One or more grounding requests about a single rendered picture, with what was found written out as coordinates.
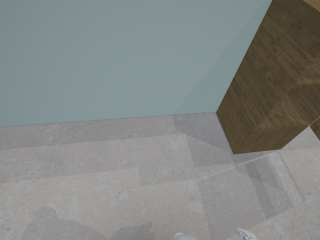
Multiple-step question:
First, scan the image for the robot right hand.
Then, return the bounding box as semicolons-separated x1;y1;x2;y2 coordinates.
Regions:
236;228;259;240

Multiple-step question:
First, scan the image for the cupboard door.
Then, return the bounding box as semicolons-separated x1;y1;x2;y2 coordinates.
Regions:
310;118;320;141

